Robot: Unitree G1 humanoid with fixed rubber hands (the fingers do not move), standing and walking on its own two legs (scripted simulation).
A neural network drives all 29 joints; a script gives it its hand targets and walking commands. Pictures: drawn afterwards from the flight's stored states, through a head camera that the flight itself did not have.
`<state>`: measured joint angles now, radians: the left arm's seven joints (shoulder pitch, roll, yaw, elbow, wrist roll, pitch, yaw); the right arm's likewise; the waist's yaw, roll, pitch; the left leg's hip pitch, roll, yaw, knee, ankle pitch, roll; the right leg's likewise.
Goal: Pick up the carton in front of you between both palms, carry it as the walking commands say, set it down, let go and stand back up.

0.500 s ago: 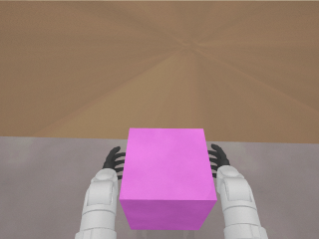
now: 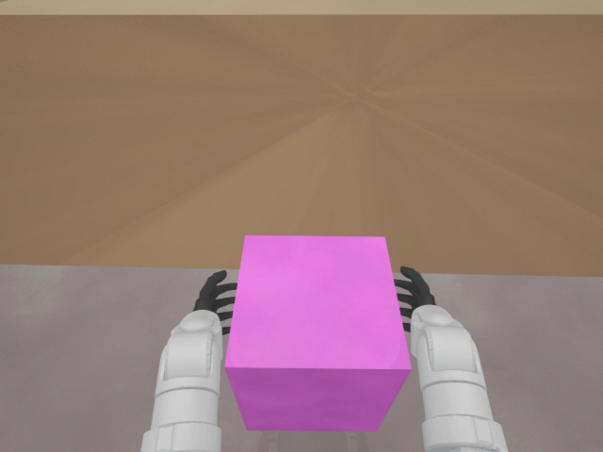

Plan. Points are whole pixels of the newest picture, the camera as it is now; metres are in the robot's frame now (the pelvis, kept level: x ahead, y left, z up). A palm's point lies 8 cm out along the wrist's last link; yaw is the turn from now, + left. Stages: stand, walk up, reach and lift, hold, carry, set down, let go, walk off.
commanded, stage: hold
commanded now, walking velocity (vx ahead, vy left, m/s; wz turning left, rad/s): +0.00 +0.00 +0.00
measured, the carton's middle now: (313, 337) +0.31 +0.00 -0.03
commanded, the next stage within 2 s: carry in 0.22 s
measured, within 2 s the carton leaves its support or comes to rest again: neither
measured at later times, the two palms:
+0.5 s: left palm (217, 281) +0.34 +0.14 +0.07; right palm (422, 276) +0.34 -0.16 +0.07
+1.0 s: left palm (222, 188) +0.54 +0.16 +0.09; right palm (383, 177) +0.57 -0.14 +0.09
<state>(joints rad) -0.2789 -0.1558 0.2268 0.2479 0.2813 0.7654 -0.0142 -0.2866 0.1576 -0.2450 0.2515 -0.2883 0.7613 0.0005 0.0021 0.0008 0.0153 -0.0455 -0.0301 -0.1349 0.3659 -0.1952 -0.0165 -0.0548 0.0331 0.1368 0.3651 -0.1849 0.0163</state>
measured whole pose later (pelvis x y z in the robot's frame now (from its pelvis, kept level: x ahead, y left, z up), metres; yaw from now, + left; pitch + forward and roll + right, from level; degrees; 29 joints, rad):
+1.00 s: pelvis +0.31 -0.01 -0.01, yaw +2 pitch +5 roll +2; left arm -0.04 -0.13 0.07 -0.51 0.05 1.23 0.13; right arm -0.07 0.13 -0.06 -0.49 -0.06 1.23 -0.13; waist 0.05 -0.02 -0.14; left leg -0.59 0.06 0.15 0.79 -0.26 0.00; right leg -0.02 -0.03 -0.16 0.28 -0.35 -0.02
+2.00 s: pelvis +0.95 -0.01 +0.00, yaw +0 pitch +5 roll +1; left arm -0.61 -0.07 0.23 -0.20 0.00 1.28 0.18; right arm -0.62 0.06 -0.26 -0.21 -0.04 1.29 -0.16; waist 0.05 0.01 -0.02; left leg -0.72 0.10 0.08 0.92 -0.16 0.04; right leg -0.17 -0.01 -0.19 0.39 -0.30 -0.06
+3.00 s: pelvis +1.63 +0.05 +0.05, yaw +8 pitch +3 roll +2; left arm -0.73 -0.06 0.34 -0.05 0.04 1.29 0.16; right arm -0.76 0.05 -0.27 0.01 -0.04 1.26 -0.18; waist -0.13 0.00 -0.01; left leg -0.51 -0.10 0.11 0.69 -0.39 0.10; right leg -0.39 -0.03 -0.01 1.31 -0.49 0.02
